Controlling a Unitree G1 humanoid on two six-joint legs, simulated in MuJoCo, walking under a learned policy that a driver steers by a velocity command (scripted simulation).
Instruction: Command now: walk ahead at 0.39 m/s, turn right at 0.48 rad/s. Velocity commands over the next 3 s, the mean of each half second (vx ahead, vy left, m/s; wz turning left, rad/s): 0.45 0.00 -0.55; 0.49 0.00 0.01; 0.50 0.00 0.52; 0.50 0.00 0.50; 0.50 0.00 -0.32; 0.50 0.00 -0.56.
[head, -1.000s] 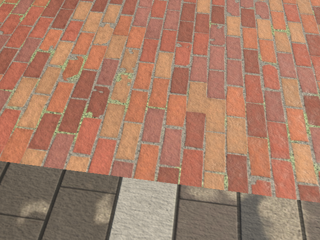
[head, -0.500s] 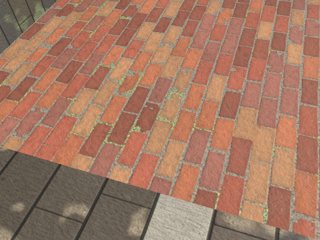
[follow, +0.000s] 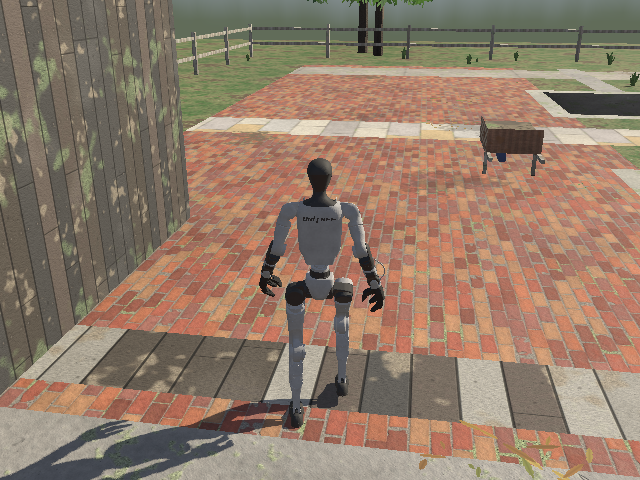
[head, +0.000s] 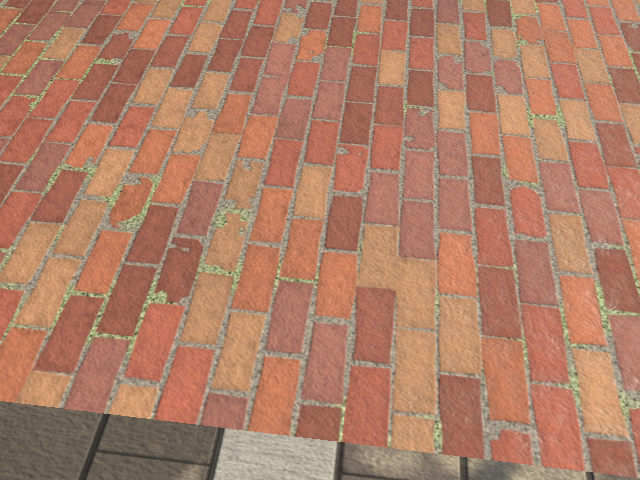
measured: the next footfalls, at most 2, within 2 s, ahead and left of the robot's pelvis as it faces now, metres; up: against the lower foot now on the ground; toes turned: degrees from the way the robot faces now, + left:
right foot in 0.12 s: +0.19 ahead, -0.13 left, +0.00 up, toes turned -9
left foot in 0.66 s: +0.54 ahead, -0.06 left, +0.00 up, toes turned -21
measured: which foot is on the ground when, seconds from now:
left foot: down 0.00-0.14, up 0.16-0.64, down 0.66-1.00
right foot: up 0.00-0.10, down 0.12-0.68, up 0.70-1.00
